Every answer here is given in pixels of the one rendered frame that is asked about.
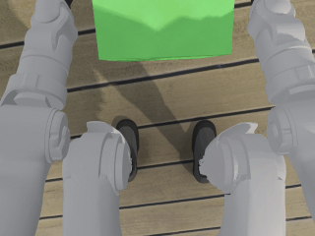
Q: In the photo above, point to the right robot upper arm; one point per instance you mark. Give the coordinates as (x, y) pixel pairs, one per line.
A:
(291, 132)

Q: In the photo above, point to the right robot foot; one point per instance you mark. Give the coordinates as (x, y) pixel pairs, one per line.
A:
(204, 132)

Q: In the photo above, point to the right robot thigh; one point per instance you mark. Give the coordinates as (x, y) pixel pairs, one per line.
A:
(245, 167)

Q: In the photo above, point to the left robot forearm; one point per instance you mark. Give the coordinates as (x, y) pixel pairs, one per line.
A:
(45, 61)

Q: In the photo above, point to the right robot forearm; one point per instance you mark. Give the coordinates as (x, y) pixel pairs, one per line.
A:
(284, 53)

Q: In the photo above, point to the left robot upper arm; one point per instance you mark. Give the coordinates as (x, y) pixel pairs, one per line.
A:
(31, 139)

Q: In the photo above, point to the carton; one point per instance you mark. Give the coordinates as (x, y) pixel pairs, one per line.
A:
(156, 30)

